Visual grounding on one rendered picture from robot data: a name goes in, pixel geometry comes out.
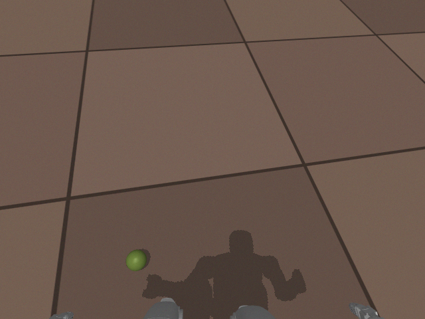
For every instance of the ball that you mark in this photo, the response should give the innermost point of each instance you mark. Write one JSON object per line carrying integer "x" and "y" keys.
{"x": 136, "y": 260}

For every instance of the right robot hand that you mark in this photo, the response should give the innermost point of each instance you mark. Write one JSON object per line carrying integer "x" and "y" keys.
{"x": 363, "y": 312}

